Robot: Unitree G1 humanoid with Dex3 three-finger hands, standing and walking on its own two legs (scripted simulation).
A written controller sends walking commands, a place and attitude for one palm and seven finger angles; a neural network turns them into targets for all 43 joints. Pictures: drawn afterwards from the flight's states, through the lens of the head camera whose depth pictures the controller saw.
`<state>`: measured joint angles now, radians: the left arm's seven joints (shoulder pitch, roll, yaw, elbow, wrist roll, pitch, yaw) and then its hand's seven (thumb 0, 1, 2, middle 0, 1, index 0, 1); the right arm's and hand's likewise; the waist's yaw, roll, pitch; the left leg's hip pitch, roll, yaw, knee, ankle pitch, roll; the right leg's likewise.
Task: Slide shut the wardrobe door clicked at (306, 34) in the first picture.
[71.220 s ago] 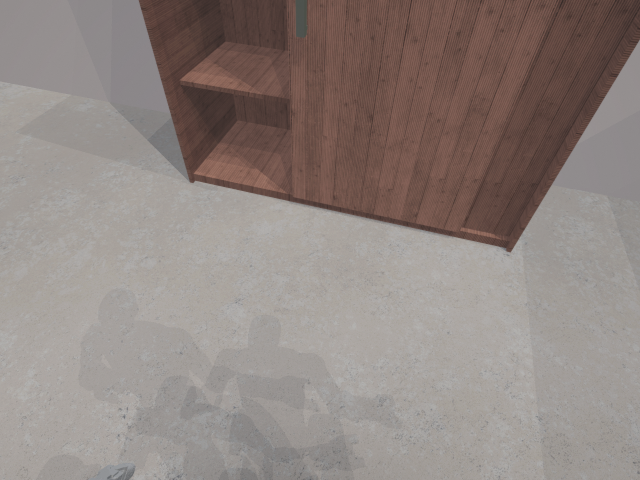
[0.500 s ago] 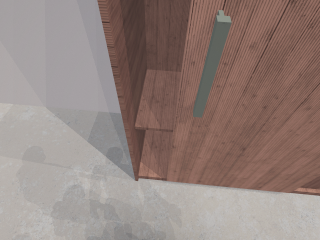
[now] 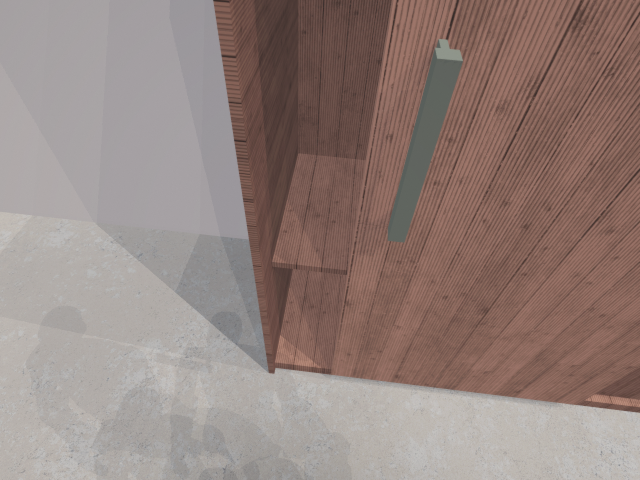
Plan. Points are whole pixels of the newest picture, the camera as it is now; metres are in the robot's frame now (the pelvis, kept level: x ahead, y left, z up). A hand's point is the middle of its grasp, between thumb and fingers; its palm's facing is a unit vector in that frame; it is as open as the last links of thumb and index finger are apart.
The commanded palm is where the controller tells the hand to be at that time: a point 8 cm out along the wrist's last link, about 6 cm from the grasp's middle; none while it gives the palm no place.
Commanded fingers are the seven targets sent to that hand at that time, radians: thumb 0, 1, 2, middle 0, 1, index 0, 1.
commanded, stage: come to a stop and stand still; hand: right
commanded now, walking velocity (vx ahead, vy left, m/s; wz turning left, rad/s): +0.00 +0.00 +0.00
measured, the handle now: (415, 154) +0.50 -0.08 +0.16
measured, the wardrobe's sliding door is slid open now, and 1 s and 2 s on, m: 0.18 0.18 0.18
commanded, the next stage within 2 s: look again from close up in 0.36 s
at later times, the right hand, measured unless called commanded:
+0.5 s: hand out of the picture +0.02 -0.18 -0.18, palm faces -0.02 +0.98 -0.19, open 7.4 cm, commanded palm none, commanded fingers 0.00 -0.90 -0.90 0.20 0.30 0.20 0.30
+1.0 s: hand out of the picture +0.01 -0.18 -0.17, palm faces -0.01 +0.98 -0.20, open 7.4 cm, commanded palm none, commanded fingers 0.00 -0.90 -0.90 0.20 0.30 0.20 0.30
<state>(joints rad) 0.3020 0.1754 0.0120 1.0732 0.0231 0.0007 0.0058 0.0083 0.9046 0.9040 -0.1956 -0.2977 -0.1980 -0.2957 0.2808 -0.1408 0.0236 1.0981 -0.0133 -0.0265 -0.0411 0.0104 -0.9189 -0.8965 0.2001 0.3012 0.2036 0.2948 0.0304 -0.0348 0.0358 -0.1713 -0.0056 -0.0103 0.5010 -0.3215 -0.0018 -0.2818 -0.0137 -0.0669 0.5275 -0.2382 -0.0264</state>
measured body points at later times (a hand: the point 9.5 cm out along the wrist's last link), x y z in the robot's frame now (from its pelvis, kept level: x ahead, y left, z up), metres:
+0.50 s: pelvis +0.01 +0.00 +0.00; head +0.02 -0.01 +0.45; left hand +0.03 +0.23 -0.15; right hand +0.02 -0.23 -0.16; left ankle -0.03 +0.12 -0.74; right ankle +0.03 -0.10 -0.74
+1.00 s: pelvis +0.02 +0.00 +0.00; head +0.03 +0.00 +0.45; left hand +0.03 +0.22 -0.15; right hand +0.02 -0.23 -0.15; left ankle -0.03 +0.12 -0.74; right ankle +0.03 -0.10 -0.74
